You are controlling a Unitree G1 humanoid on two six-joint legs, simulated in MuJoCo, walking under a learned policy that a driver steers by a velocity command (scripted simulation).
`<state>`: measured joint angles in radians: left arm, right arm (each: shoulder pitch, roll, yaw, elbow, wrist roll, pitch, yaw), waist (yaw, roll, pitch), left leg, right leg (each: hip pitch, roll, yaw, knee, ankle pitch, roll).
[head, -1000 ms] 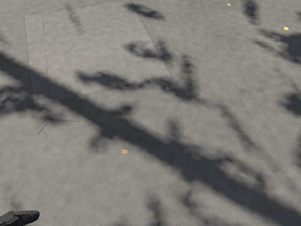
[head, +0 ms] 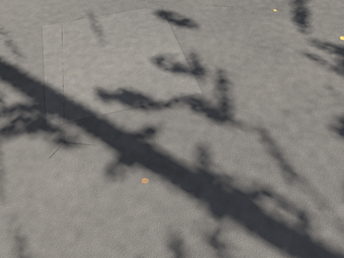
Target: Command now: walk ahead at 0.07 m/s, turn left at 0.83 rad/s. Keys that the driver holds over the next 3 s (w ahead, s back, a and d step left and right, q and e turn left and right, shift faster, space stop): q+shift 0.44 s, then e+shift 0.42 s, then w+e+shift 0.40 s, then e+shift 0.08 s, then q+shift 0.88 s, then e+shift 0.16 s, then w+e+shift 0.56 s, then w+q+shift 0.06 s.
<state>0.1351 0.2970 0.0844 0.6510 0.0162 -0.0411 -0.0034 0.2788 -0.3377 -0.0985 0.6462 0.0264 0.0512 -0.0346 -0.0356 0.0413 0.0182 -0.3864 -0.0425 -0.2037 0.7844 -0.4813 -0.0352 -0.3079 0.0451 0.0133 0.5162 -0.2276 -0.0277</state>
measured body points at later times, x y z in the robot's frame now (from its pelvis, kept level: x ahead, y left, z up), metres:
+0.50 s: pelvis +0.05 +0.04 +0.00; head +0.10 +0.09 +0.44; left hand +0.06 +0.38 -0.11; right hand +0.34 -0.14 -0.08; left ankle +0.04 +0.14 -0.73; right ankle +0.05 -0.12 -0.65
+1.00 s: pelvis +0.13 +0.02 +0.00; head +0.17 +0.00 +0.45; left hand +0.14 +0.33 -0.08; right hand +0.37 -0.20 -0.10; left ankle +0.07 +0.17 -0.66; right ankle +0.12 -0.06 -0.73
